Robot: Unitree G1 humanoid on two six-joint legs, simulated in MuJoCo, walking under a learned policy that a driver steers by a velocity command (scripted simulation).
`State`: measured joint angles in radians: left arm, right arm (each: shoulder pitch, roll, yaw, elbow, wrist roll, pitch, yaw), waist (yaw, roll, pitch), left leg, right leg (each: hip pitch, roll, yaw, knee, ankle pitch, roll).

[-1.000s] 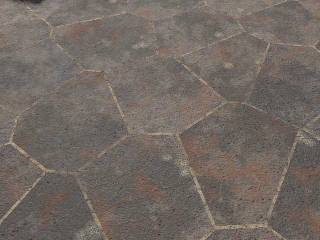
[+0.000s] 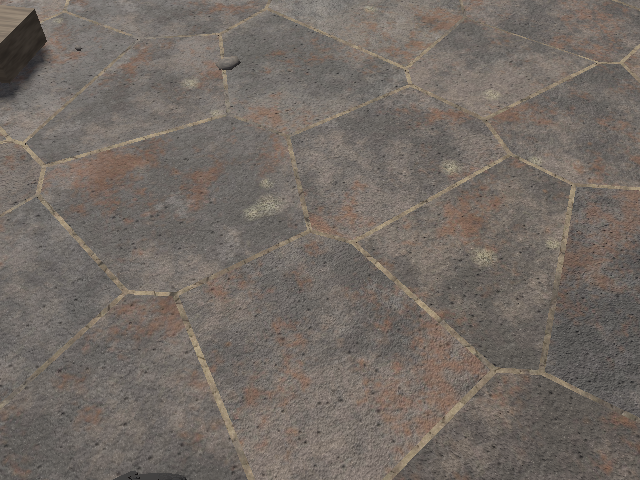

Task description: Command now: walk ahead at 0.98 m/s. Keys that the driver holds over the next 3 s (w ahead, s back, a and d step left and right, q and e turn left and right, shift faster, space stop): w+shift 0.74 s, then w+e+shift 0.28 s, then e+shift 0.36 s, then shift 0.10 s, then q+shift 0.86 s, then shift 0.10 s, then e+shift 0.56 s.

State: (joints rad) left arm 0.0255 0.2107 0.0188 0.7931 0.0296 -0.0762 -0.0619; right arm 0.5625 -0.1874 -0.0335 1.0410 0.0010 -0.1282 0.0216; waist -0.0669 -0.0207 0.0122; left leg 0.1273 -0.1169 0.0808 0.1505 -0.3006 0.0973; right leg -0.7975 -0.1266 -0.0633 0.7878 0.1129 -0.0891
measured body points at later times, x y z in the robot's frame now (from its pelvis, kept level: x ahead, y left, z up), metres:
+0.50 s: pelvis +0.48 -0.01 +0.00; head +0.51 -0.01 +0.45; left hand +0.37 +0.23 -0.14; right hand +0.73 -0.21 -0.08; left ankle +0.73 +0.13 -0.68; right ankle +0.32 -0.08 -0.73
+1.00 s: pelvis +0.98 +0.02 -0.02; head +1.01 +0.02 +0.43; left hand +1.22 +0.21 -0.11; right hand +0.86 -0.21 -0.15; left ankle +0.77 +0.09 -0.73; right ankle +1.20 -0.09 -0.69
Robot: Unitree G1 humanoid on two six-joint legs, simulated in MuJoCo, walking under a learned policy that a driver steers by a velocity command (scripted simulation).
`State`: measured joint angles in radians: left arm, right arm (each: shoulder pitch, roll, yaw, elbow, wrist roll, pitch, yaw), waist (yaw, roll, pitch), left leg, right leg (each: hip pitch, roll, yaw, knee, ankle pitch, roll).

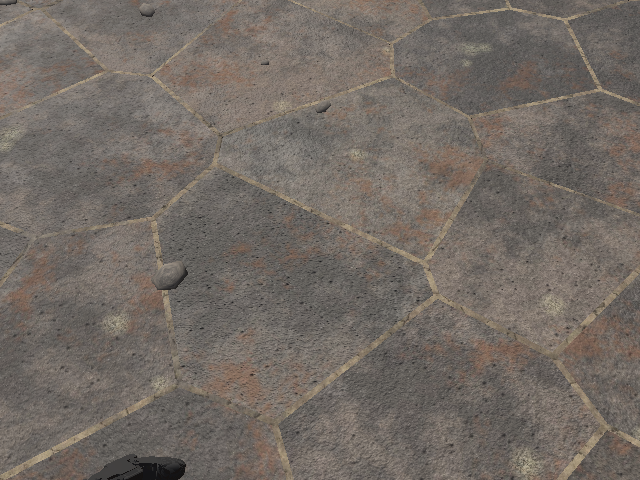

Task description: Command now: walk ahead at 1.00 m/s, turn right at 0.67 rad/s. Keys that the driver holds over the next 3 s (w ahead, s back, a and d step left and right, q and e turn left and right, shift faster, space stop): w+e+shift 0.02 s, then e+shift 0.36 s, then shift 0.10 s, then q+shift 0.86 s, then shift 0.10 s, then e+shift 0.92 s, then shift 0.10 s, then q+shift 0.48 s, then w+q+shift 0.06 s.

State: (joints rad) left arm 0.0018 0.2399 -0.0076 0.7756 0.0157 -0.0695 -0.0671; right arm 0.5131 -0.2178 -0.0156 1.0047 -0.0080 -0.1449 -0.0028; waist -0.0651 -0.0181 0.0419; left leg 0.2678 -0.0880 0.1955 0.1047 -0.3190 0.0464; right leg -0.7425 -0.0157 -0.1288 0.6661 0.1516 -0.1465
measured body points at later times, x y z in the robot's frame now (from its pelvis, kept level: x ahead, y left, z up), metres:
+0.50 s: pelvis +0.37 +0.00 +0.00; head +0.40 -0.03 +0.44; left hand +0.61 +0.21 -0.10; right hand +0.47 -0.31 -0.08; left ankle +0.55 +0.05 -0.72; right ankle +0.24 -0.04 -0.65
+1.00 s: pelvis +0.41 -0.03 +0.02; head +0.44 -0.04 +0.47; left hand +0.63 +0.19 -0.06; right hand +0.45 -0.34 -0.08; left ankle +0.46 +0.12 -0.63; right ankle +0.38 -0.13 -0.72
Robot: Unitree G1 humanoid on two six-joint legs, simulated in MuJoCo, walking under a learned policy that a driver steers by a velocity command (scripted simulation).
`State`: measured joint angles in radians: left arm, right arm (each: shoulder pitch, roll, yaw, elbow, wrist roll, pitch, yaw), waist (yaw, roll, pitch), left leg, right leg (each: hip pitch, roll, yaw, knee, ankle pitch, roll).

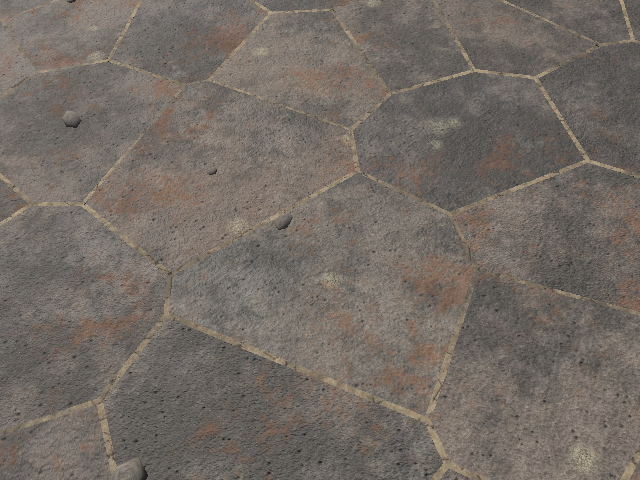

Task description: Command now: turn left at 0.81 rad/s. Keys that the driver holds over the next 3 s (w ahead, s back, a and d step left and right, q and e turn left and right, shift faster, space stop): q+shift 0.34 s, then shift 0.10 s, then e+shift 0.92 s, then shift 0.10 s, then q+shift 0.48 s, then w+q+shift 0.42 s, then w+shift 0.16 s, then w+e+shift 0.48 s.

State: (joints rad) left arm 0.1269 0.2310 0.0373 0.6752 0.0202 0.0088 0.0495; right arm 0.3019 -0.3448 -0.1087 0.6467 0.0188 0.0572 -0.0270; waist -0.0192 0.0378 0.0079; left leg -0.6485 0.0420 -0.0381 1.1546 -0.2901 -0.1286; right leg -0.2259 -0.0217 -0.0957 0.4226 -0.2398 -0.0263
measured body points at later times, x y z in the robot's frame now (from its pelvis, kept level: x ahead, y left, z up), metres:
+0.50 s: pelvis +0.02 +0.06 +0.00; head +0.05 +0.10 +0.44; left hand +0.05 +0.39 -0.11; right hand +0.31 -0.12 -0.07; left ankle +0.01 +0.16 -0.74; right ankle +0.13 -0.06 -0.69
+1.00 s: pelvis +0.02 +0.08 -0.01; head +0.05 +0.10 +0.44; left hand +0.14 +0.40 -0.10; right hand +0.21 -0.18 -0.09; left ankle +0.01 +0.18 -0.74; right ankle +0.09 -0.06 -0.71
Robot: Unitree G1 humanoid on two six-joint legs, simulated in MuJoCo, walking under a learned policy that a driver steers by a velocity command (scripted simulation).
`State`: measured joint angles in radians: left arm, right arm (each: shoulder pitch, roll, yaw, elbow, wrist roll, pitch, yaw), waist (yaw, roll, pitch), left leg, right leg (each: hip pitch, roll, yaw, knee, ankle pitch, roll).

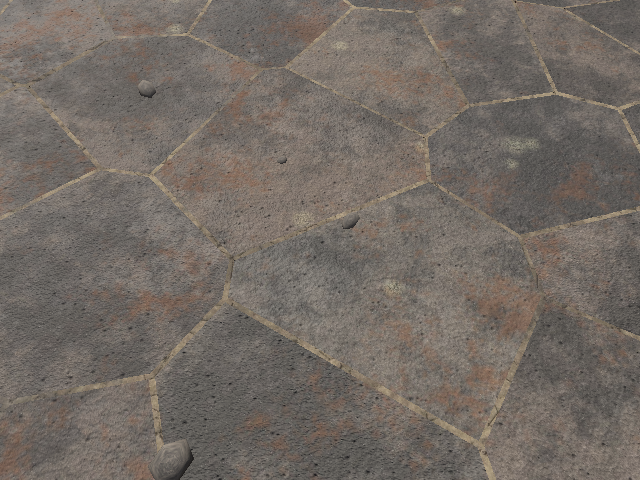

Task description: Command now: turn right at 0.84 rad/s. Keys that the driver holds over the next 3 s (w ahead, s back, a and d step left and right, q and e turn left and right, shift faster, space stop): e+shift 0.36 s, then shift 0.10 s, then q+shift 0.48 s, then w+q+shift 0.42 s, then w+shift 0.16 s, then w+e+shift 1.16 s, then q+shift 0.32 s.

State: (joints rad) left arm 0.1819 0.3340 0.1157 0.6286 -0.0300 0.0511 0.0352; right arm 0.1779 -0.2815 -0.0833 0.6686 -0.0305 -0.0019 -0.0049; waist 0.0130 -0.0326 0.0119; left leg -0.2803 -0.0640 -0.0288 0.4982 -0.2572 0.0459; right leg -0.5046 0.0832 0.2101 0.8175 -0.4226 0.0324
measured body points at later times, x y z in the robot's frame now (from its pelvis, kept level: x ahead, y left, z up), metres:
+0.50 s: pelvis +0.00 -0.05 -0.01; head +0.05 -0.09 +0.44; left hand +0.30 +0.11 -0.08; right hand -0.01 -0.38 -0.12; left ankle +0.00 +0.10 -0.68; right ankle -0.02 -0.15 -0.74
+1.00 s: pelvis +0.04 -0.03 -0.01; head +0.09 -0.02 +0.43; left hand +0.24 +0.22 -0.12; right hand +0.14 -0.35 -0.09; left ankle +0.05 +0.06 -0.74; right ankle -0.03 -0.15 -0.72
